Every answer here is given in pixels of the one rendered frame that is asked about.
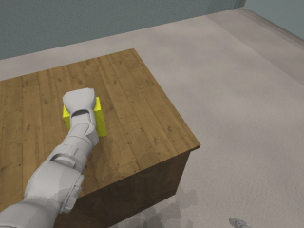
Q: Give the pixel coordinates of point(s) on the right robot hand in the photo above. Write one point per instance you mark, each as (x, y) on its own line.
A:
(237, 223)

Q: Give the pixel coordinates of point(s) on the sponge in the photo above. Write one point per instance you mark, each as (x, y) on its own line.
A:
(99, 117)

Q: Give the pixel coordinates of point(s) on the left robot upper arm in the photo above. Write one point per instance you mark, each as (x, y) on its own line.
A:
(54, 191)

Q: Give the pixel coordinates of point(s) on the left robot hand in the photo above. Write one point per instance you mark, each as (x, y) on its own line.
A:
(84, 97)

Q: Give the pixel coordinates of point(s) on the table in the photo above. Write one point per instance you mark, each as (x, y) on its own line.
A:
(137, 165)

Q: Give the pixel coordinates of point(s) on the robot left forearm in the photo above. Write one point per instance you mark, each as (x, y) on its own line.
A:
(76, 146)

